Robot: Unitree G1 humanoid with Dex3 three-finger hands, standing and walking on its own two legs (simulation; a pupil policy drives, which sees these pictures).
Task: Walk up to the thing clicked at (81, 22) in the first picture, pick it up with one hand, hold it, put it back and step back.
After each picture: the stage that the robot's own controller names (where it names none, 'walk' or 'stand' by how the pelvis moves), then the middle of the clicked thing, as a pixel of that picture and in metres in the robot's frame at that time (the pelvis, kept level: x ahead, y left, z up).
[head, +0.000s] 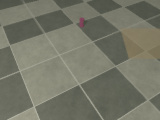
stand; (81, 22) +1.81 +0.00 -0.72
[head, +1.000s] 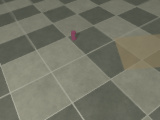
walk; (73, 35) +1.67 +0.21 -0.71
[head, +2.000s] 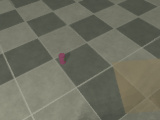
walk; (62, 58) +1.12 +0.29 -0.72
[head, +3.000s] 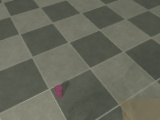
walk; (59, 91) +0.70 +0.24 -0.71
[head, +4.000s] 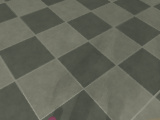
walk; out of the picture +0.43 +0.17 -0.71
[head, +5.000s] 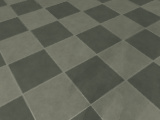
stand; out of the picture +0.35 +0.19 -0.72
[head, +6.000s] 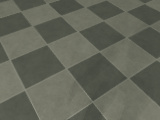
stand; out of the picture +0.36 +0.18 -0.72
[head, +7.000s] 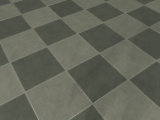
stand; out of the picture +0.36 +0.19 -0.73
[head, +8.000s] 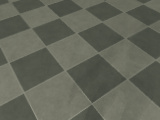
stand; out of the picture +0.35 +0.19 -0.73
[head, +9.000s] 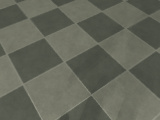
go down; out of the picture +0.36 +0.19 -0.72
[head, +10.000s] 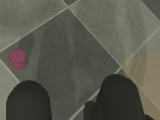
go down; (18, 60) +0.45 +0.21 -0.29
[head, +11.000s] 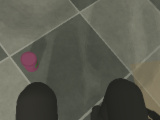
close in; (30, 62) +0.45 +0.20 -0.31
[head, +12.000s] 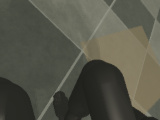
close in; out of the picture +0.44 +0.25 -0.23
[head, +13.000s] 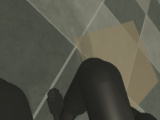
close; out of the picture +0.43 +0.26 -0.23
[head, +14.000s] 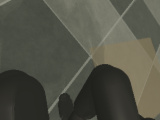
lift; out of the picture +0.38 +0.23 -0.21
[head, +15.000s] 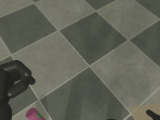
hold; (36, 117) +0.33 +0.27 -0.54
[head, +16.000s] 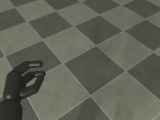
close; out of the picture +0.35 +0.29 -0.71
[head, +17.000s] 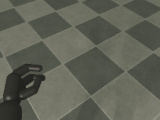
hold; out of the picture +0.36 +0.27 -0.71
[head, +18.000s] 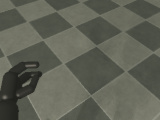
stand; out of the picture +0.39 +0.25 -0.71
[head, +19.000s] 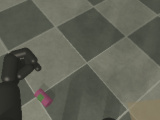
crouch; (43, 97) +0.44 +0.23 -0.59
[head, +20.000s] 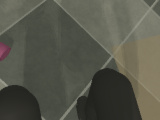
lower; out of the picture +0.51 +0.24 -0.29
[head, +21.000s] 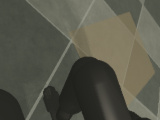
lower; out of the picture +0.53 +0.27 -0.26
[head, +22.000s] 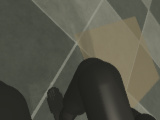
lower; out of the picture +0.57 +0.25 -0.25
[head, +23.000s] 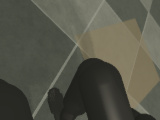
lower; out of the picture +0.61 +0.23 -0.25
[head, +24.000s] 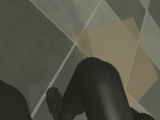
lower; out of the picture +0.64 +0.21 -0.25
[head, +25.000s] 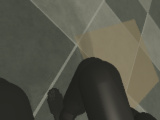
open; out of the picture +0.66 +0.19 -0.25
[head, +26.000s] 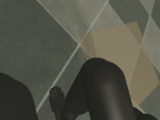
rise; out of the picture +0.69 +0.18 -0.25
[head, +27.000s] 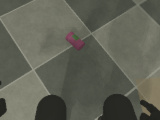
walk; (75, 41) +0.69 +0.03 -0.46
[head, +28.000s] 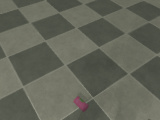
stand; (80, 103) +0.62 +0.00 -0.69
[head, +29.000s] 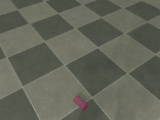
stand; (80, 102) +0.63 +0.00 -0.69
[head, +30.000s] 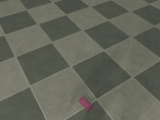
stand; (86, 103) +0.64 -0.02 -0.74
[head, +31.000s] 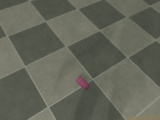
walk; (83, 83) +0.69 -0.06 -0.72
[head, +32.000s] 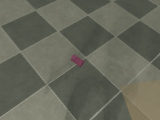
walk; (77, 60) +0.91 +0.01 -0.72
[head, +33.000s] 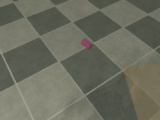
stand; (86, 44) +1.23 +0.01 -0.72
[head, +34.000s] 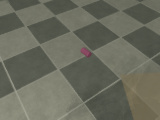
stand; (85, 52) +1.24 -0.02 -0.74
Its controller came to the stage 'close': yes
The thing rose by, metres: 0.23
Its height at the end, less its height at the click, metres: -0.02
